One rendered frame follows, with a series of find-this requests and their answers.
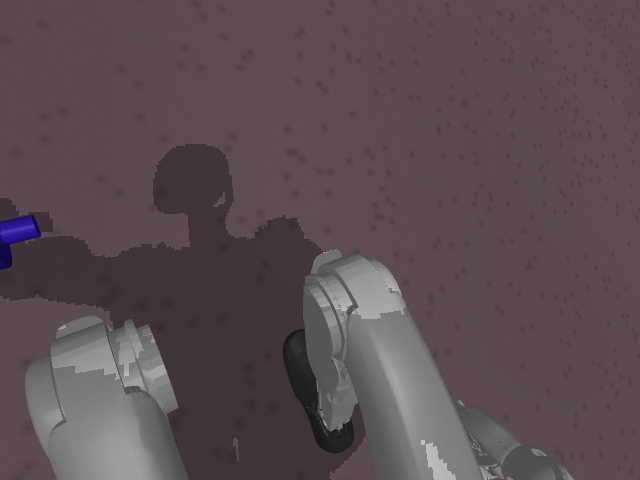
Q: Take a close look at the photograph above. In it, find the bottle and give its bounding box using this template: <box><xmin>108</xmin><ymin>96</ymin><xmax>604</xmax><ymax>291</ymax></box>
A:
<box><xmin>0</xmin><ymin>215</ymin><xmax>41</xmax><ymax>270</ymax></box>

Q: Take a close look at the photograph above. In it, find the right robot arm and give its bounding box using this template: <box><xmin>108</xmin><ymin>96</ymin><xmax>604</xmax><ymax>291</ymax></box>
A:
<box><xmin>501</xmin><ymin>445</ymin><xmax>574</xmax><ymax>480</ymax></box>

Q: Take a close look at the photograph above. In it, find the right robot foot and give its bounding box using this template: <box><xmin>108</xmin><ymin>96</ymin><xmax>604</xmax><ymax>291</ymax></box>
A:
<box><xmin>283</xmin><ymin>329</ymin><xmax>354</xmax><ymax>453</ymax></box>

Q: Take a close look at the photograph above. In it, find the right robot hand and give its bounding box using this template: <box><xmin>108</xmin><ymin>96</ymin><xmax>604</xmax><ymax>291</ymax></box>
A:
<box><xmin>451</xmin><ymin>396</ymin><xmax>524</xmax><ymax>480</ymax></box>

